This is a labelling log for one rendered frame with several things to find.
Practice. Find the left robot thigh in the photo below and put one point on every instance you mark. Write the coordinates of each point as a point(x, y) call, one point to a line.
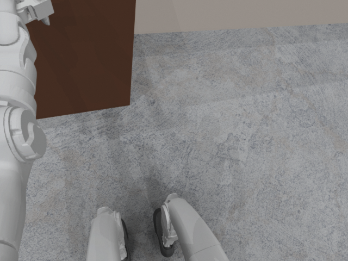
point(105, 234)

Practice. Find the left robot forearm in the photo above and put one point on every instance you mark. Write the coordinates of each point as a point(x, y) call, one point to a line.
point(17, 70)

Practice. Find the cabinet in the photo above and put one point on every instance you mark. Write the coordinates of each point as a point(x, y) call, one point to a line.
point(84, 57)

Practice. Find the robot left hand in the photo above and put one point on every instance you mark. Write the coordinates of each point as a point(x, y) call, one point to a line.
point(28, 10)

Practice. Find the right robot thigh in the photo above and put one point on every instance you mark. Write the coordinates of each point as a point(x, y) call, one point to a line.
point(197, 241)

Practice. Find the robot thigh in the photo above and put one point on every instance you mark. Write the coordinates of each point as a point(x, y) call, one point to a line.
point(105, 234)
point(197, 241)

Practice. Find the robot left upper arm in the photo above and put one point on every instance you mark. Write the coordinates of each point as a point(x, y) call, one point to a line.
point(22, 141)

